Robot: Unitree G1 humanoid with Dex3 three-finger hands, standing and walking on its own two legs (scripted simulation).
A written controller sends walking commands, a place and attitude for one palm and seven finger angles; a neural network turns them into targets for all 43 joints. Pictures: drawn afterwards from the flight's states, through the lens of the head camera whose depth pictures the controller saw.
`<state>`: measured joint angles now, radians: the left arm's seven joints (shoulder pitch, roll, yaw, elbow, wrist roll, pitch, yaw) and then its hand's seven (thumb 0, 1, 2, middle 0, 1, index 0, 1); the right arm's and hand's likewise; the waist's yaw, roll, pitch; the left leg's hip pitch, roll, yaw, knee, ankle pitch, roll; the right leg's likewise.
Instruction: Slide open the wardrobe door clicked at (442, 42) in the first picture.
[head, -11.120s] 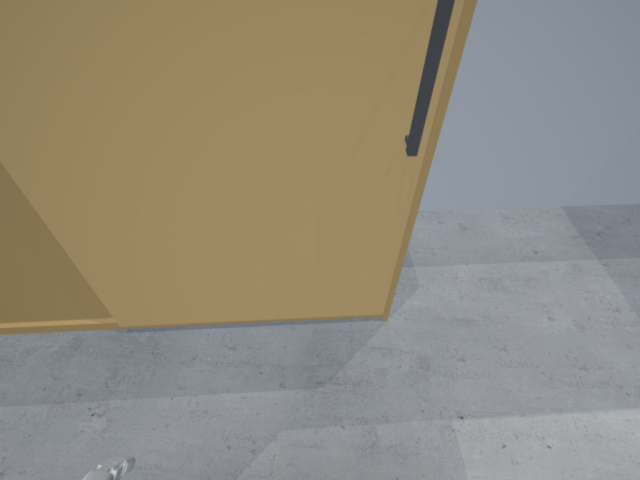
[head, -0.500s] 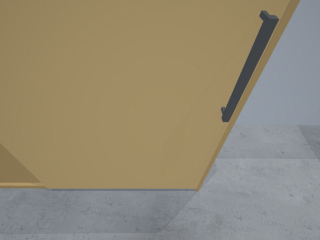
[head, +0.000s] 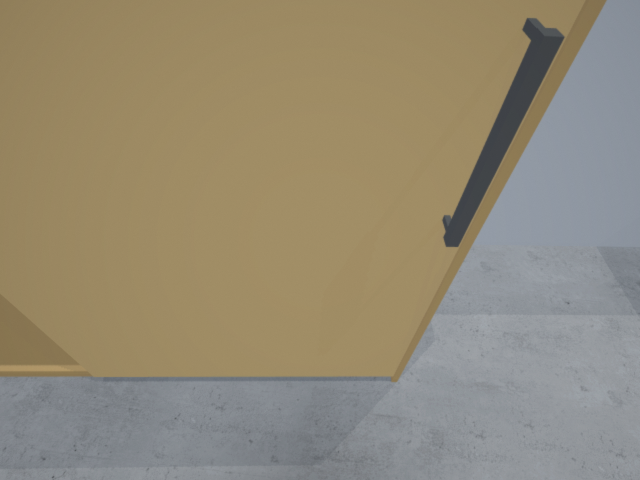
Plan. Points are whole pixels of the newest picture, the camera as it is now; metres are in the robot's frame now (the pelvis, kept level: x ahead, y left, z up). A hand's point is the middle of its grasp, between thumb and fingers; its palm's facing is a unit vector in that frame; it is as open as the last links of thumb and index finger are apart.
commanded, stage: look again from close up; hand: right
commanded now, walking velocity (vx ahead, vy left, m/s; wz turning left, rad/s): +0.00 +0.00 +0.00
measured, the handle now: (484, 154) +0.49 -0.18 +0.16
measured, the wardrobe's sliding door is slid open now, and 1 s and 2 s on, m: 0.00 0.00 0.00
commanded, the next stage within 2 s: raise the hand with hooked fingers in 0.02 s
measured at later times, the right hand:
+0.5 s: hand (514, 472) +0.15 -0.20 +0.00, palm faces -0.05 +1.00 -0.01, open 8.4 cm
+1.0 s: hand (594, 404) +0.21 -0.26 +0.07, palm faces -0.01 +1.00 -0.08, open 11.4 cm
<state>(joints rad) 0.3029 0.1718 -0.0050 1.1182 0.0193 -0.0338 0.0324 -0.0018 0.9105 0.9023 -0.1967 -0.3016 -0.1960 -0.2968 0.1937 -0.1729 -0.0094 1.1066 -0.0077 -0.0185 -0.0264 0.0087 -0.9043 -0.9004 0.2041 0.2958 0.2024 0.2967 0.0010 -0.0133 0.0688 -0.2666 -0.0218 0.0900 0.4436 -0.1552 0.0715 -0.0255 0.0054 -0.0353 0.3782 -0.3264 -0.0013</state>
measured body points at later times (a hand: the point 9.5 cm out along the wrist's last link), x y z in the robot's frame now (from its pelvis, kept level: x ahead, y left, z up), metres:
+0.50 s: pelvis -0.04 +0.00 -0.05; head -0.02 +0.00 +0.40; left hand +0.21 +0.26 -0.05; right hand +0.15 -0.25 +0.00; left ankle +0.06 +0.07 -0.74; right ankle -0.08 -0.12 -0.74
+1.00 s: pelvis -0.02 -0.04 -0.03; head -0.01 -0.04 +0.42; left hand +0.13 +0.18 -0.11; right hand +0.20 -0.32 +0.08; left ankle +0.06 +0.07 -0.74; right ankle -0.08 -0.12 -0.74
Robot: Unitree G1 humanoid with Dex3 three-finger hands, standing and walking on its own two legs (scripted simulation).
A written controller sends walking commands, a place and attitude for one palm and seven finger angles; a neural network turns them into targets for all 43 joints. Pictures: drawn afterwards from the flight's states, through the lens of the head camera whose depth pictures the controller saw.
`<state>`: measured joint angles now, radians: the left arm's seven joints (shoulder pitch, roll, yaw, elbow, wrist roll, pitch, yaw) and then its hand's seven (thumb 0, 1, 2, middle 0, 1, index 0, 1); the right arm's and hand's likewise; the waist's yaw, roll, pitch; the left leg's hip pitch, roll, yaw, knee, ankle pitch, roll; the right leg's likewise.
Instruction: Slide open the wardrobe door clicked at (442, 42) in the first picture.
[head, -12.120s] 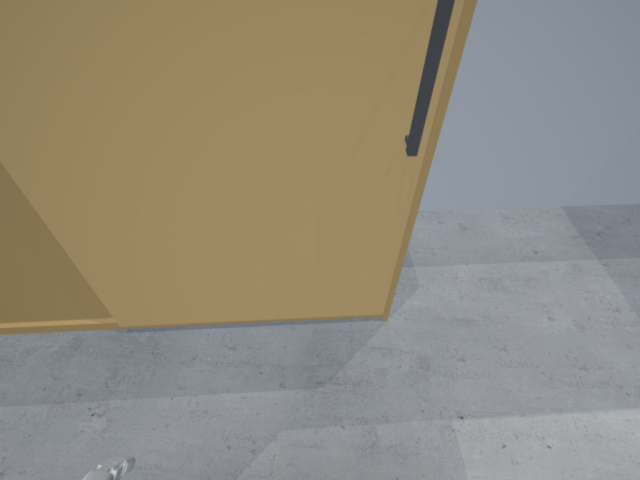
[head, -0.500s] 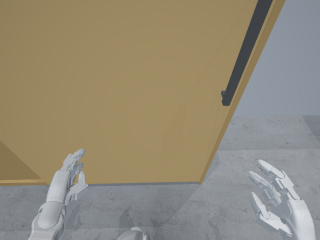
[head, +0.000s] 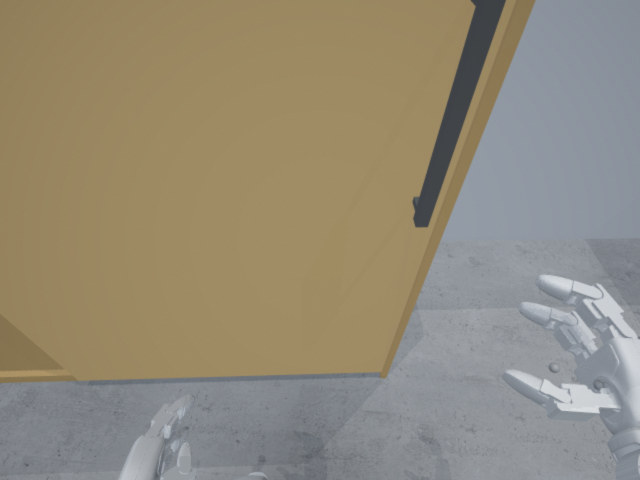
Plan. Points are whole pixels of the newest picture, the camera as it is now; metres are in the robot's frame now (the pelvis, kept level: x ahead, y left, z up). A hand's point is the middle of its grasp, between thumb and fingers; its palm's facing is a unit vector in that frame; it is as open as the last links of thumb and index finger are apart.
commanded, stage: raise the hand with hooked fingers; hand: right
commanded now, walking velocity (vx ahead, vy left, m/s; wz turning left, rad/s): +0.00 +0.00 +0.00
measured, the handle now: (444, 129) +0.52 -0.13 +0.19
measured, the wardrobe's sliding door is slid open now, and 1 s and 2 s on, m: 0.00 0.00 0.00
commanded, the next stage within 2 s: move the hooked fingers beside the handle in 1.22 s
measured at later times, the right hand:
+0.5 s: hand (639, 288) +0.27 -0.26 +0.19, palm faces +0.02 +0.99 -0.12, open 13.8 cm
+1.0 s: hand out of the picture +0.29 -0.25 +0.23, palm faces +0.00 +0.99 -0.10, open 14.0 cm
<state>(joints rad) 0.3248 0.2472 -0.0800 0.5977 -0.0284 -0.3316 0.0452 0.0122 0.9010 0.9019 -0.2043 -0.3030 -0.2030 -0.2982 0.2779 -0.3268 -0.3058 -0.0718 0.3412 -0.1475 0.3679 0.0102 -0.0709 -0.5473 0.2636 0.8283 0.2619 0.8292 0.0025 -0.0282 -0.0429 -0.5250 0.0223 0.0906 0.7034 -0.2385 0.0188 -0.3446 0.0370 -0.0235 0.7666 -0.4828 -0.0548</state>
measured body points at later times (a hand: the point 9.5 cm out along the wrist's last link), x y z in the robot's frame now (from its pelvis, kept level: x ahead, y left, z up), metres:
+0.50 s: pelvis +0.02 +0.01 +0.02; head +0.01 +0.02 +0.47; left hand +0.23 +0.21 -0.04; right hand +0.26 -0.32 +0.20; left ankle +0.07 +0.11 -0.71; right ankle -0.05 -0.08 -0.71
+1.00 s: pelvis +0.00 +0.02 +0.02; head -0.01 +0.04 +0.47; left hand +0.20 +0.26 -0.04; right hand +0.28 -0.31 +0.23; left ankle +0.07 +0.12 -0.71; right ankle -0.05 -0.08 -0.71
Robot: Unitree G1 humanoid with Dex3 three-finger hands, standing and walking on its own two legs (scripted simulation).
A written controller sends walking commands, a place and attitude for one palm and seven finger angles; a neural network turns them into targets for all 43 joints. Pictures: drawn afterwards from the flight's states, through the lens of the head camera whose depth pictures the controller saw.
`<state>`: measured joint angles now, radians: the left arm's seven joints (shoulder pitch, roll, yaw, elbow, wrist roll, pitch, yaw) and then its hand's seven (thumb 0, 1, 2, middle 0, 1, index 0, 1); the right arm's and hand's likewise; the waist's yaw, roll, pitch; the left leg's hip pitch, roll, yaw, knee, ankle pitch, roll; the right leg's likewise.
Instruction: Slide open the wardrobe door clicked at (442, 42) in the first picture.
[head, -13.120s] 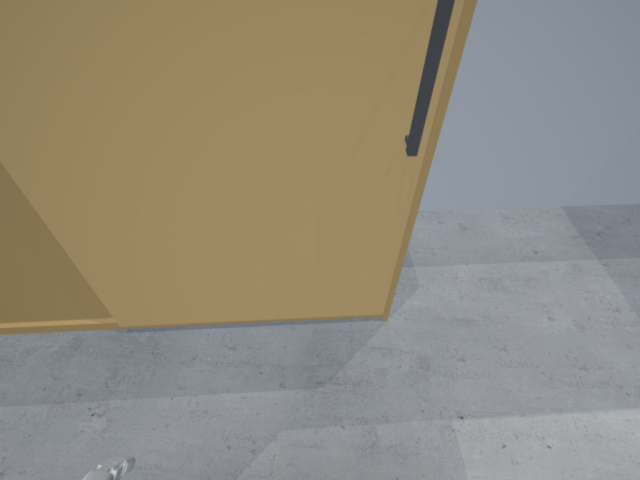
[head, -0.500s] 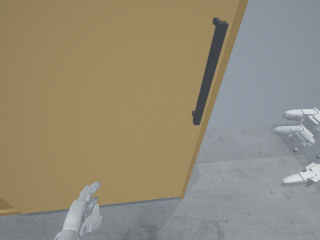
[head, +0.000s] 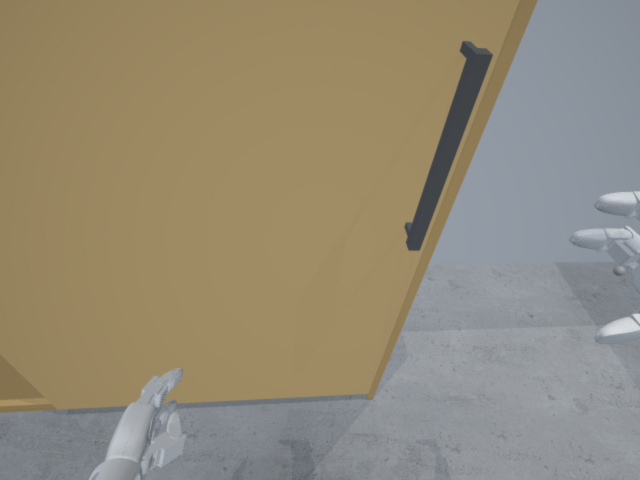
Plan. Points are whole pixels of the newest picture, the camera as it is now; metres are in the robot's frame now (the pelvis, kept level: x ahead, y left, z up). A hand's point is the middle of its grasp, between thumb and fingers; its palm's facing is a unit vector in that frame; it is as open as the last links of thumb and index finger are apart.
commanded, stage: raise the hand with hooked fingers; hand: right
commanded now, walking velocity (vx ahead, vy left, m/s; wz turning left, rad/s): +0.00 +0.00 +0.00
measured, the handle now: (436, 161) +0.52 -0.15 +0.17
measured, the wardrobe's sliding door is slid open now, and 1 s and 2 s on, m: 0.00 0.00 0.00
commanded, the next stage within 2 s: move the hooked fingers beside the handle in 0.22 s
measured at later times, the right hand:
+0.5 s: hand (621, 270) +0.29 -0.28 +0.20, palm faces +0.02 +1.00 -0.09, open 14.0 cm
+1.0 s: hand (572, 229) +0.34 -0.26 +0.20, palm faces -0.03 +1.00 -0.07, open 14.0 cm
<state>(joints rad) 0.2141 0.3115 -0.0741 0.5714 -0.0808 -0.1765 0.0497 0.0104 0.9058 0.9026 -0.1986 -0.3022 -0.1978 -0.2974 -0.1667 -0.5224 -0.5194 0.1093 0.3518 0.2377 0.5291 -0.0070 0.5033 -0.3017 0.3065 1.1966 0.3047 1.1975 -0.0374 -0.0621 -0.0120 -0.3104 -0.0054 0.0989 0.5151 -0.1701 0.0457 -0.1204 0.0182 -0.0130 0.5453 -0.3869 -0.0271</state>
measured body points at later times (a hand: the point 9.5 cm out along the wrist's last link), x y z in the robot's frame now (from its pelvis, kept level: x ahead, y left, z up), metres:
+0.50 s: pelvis -0.01 +0.00 +0.00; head -0.03 +0.02 +0.45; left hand +0.19 +0.22 -0.07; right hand +0.28 -0.34 +0.21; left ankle +0.07 +0.09 -0.73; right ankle -0.06 -0.10 -0.73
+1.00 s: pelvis +0.00 -0.01 +0.00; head +0.00 +0.01 +0.45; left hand +0.17 +0.22 -0.08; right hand +0.34 -0.31 +0.21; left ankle +0.07 +0.09 -0.73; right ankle -0.06 -0.10 -0.73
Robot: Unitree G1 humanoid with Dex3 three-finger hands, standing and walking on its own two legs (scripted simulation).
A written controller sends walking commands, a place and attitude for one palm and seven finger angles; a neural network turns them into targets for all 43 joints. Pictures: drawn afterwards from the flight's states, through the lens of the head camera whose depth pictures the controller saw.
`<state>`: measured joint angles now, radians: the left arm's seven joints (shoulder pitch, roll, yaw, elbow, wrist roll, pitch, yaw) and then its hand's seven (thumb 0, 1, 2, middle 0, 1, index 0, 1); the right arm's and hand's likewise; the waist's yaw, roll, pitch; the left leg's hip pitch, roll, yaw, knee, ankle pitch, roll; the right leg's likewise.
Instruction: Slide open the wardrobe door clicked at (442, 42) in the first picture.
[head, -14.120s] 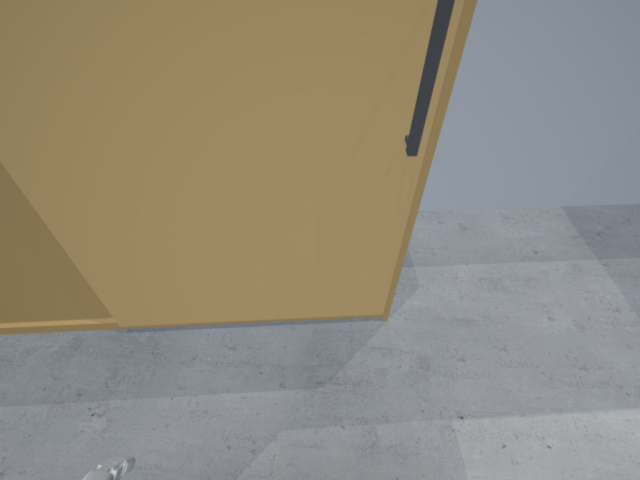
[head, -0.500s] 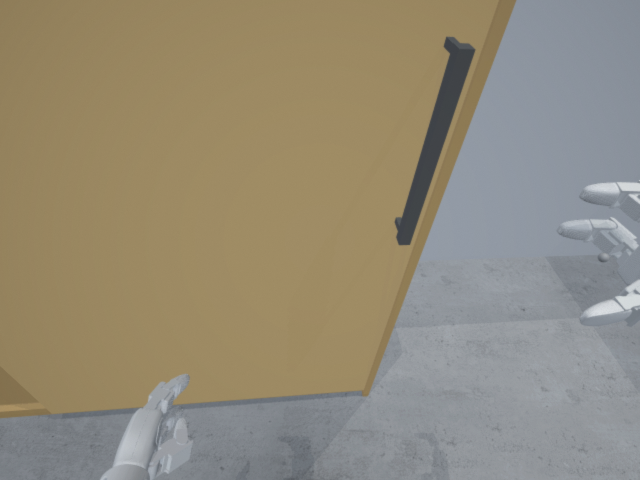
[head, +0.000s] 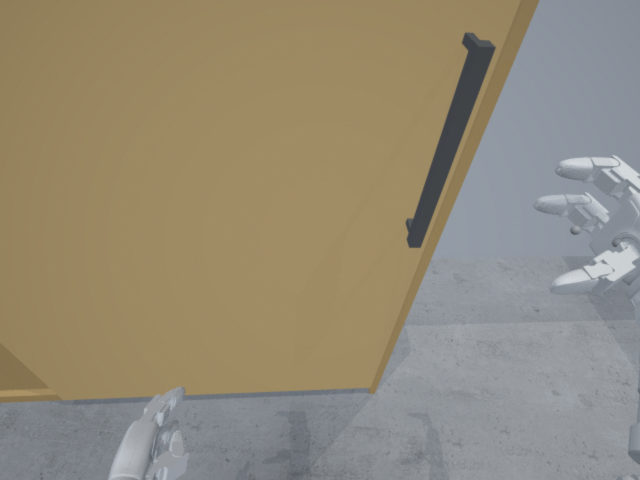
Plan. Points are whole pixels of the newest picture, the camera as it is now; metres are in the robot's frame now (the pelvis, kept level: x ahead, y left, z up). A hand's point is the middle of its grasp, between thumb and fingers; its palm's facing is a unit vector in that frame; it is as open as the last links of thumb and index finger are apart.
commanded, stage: move the hooked fingers beside the handle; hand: right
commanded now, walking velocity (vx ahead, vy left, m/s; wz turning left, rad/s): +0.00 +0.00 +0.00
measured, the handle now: (437, 157) +0.51 -0.14 +0.17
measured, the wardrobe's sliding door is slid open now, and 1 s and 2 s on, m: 0.00 0.00 0.00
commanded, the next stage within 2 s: feel for the door with the fingertips in 1.72 s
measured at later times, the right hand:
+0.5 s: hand (525, 192) +0.40 -0.22 +0.20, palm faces -0.06 +1.00 -0.05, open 14.0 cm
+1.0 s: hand (499, 162) +0.46 -0.20 +0.20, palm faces -0.06 +1.00 -0.02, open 14.0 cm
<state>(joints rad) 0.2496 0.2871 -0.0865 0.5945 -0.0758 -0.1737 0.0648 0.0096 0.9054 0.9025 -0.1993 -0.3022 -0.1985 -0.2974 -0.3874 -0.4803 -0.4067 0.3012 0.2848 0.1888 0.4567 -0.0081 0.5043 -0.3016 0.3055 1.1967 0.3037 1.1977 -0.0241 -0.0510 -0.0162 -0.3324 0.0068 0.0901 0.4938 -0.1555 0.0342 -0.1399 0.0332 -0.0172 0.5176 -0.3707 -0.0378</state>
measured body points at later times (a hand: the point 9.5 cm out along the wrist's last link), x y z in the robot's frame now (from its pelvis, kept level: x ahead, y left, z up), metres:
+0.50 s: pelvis +0.00 +0.01 +0.00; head +0.02 +0.02 +0.45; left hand +0.16 +0.26 -0.09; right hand +0.40 -0.27 +0.20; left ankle +0.07 +0.10 -0.73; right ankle -0.06 -0.09 -0.73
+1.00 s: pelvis +0.00 +0.01 +0.00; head +0.05 +0.02 +0.45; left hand +0.08 +0.28 -0.11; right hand +0.46 -0.26 +0.20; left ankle +0.07 +0.10 -0.73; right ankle -0.06 -0.09 -0.73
